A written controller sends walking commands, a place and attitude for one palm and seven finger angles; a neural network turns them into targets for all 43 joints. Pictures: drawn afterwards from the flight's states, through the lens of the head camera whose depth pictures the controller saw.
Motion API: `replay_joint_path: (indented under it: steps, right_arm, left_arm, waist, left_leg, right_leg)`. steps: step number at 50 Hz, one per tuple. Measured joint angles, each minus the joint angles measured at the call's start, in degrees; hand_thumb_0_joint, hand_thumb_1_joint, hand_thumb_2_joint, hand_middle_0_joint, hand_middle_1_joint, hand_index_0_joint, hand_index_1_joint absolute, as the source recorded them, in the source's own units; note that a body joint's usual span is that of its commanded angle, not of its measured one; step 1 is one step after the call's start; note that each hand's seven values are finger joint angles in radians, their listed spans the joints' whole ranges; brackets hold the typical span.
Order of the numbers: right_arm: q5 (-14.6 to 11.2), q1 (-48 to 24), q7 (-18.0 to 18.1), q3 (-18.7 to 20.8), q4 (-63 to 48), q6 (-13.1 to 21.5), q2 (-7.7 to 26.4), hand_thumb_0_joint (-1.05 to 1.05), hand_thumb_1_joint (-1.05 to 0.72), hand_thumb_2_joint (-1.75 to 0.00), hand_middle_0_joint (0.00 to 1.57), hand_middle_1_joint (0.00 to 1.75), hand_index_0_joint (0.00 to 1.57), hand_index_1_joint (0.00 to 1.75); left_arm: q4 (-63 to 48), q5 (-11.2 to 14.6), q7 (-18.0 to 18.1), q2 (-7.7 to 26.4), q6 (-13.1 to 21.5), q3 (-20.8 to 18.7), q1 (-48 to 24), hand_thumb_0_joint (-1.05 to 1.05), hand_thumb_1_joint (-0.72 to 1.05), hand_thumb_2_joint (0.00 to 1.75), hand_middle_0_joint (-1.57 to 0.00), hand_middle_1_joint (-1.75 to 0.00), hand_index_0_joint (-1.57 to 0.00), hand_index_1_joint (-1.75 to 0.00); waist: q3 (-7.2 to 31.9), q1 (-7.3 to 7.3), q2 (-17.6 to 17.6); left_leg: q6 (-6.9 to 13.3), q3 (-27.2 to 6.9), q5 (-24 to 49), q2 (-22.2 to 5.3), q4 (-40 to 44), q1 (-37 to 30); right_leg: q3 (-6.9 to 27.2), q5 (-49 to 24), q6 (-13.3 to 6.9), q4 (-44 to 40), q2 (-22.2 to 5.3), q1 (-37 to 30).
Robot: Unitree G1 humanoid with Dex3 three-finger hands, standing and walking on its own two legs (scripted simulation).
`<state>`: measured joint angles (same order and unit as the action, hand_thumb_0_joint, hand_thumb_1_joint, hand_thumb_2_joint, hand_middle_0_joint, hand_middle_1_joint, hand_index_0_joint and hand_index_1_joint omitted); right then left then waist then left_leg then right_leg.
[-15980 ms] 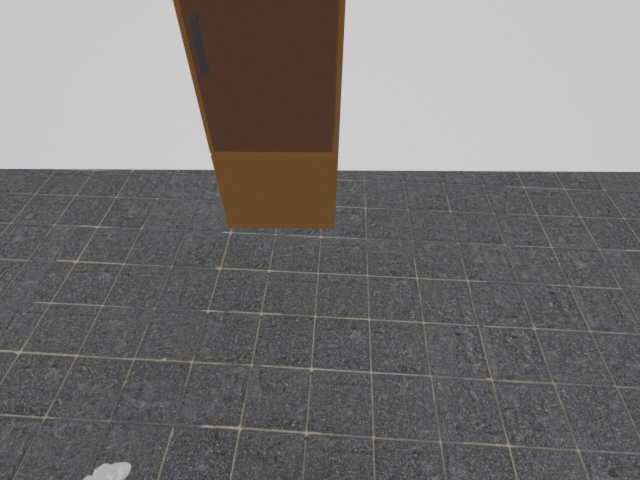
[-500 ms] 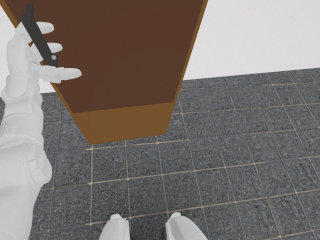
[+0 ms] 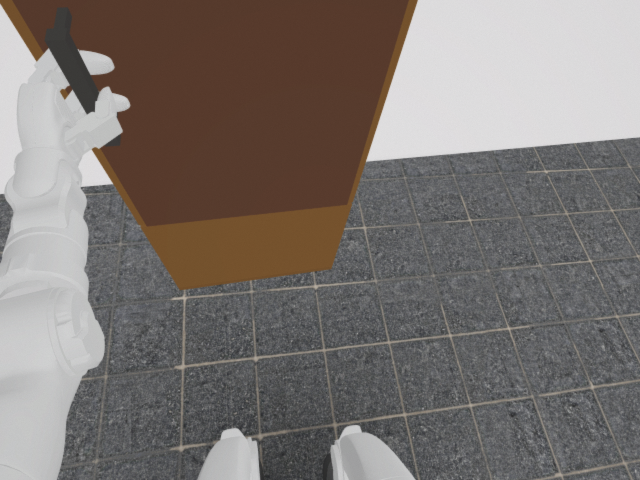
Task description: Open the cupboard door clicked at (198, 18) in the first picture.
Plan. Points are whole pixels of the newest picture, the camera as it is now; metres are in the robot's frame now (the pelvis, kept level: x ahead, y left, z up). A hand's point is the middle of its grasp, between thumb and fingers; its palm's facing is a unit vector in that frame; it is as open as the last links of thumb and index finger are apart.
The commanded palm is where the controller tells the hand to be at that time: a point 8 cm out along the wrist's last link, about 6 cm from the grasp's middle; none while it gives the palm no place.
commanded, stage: pull the door open along its arc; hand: left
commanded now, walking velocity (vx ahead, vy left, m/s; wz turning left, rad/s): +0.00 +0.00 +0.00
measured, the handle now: (90, 84) +0.58 +0.23 +0.10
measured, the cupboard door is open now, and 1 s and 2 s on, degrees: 0 34 40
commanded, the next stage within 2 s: open thumb and fingers to let go in 1.08 s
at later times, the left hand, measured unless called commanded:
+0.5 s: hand (114, 148) +0.48 +0.19 +0.10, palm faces +0.07 -1.00 -0.01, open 5.6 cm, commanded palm +0.42 +0.24 +0.09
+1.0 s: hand (213, 263) +0.34 +0.08 +0.10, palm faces +0.47 -0.88 +0.02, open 5.9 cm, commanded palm +0.27 +0.11 +0.09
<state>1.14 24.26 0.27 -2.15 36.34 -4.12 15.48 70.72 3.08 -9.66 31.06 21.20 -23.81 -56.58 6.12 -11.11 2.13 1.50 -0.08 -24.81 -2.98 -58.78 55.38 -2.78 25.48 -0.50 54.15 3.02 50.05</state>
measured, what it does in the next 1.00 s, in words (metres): stands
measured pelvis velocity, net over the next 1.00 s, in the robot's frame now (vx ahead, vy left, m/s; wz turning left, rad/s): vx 0.01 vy -0.02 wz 0.05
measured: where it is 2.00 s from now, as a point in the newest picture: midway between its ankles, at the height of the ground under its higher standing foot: outside the picture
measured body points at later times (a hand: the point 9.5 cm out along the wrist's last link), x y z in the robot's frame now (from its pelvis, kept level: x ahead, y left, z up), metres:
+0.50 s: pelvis +0.01 +0.00 +0.01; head +0.11 +0.01 +0.45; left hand +0.47 +0.24 +0.10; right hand +0.02 -0.26 -0.10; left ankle +0.02 +0.10 -0.67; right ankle +0.00 -0.12 -0.67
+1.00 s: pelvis +0.01 -0.02 +0.02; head +0.03 -0.03 +0.47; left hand +0.31 +0.13 +0.10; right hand +0.20 -0.22 -0.07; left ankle +0.02 +0.10 -0.67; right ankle +0.00 -0.12 -0.67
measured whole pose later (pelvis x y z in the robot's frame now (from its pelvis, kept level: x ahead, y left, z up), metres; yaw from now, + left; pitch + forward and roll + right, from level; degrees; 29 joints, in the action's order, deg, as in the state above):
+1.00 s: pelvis +0.01 -0.02 +0.02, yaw +3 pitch +9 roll -1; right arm 3.4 10.5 -2.2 -0.6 30.7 -3.9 10.0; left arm 12.2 -4.3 33.9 -7.3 9.1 6.4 -3.8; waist 8.2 -0.2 1.9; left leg 0.0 -0.1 -23.8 -0.7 -51.2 36.7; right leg -2.8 27.2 -1.9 50.7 1.0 32.8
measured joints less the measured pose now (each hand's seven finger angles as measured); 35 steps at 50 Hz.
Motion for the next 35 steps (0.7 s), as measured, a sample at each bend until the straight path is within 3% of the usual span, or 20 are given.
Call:
replay_joint_path:
  steps: [14, 22, 28, 31, 35]
  right_arm:
    - [-0.1, 0.5, -0.2, 0.1, -0.6, -0.4, -0.3, 0.00, -0.91, -0.90, 0.20, 0.30, 0.20, 0.30]
    - [-1.2, 1.1, -0.9, 1.0, -1.7, -1.7, -0.6, 0.00, -0.91, -0.90, 0.20, 0.30, 0.20, 0.30]
    - [-2.3, -0.3, -1.2, 1.6, -3.4, -1.7, -0.9, 0.01, -0.91, -0.90, 0.20, 0.30, 0.20, 0.30]
    - [-2.5, -1.6, -1.4, 2.0, -4.1, -0.9, -1.2, 0.01, -0.91, -0.90, 0.20, 0.30, 0.20, 0.30]
    - [-1.9, -4.3, -2.0, 2.5, -4.6, 0.8, -1.7, 0.01, -0.91, -0.90, 0.20, 0.30, 0.20, 0.30]
  left_arm:
    - [-2.3, 1.1, 0.4, -0.9, -0.6, 0.0, 2.1, 0.01, 0.76, 0.83, -0.37, -1.35, -0.37, -1.35]
    - [-12.3, 3.7, 0.1, -5.7, -0.7, 1.2, 12.6, 0.01, 0.77, 0.79, -0.37, -1.35, -0.35, -1.35]
    - [-24.3, 6.4, 0.4, -11.1, -2.1, 4.4, 24.3, 0.01, 0.76, 0.77, -0.36, -1.34, -0.34, -1.34]
    - [-31.3, 7.1, 2.9, -14.8, -3.0, 7.1, 30.2, 0.01, 0.75, 0.77, -0.36, -1.34, -0.34, -1.33]
    - [-40.7, 6.2, 11.9, -21.5, -4.5, 11.6, 36.9, 0.01, 0.74, 0.77, -0.35, -1.34, -0.35, -1.29]
  waist:
    - [0.2, 0.34, 0.1]
    - [1.2, 2.34, 0.3]
    - [2.0, 4.21, 0.3]
    - [2.3, 5.50, 0.2]
    - [2.4, 7.36, 0.2]
  left_leg:
    - [0.1, 0.6, 0.1, -0.1, 0.6, -0.7]
    - [0.3, 2.0, -0.3, -0.1, 2.8, -5.0]
    - [0.3, 2.7, -0.2, 0.1, 5.4, -9.8]
    - [0.2, 2.9, 0.0, 0.3, 6.4, -11.8]
    - [0.1, 2.7, 0.2, 0.8, 7.2, -13.9]
  right_leg:
    - [0.6, -0.2, 0.1, -0.4, 0.1, -0.4]
    - [2.1, -0.1, 0.3, -2.1, 0.1, -4.0]
    - [2.8, -0.2, 0.4, -4.2, -0.2, -8.3]
    - [2.9, -0.2, 0.4, -5.1, -0.3, -10.3]
    - [2.8, -0.1, 0.4, -5.4, -0.8, -12.2]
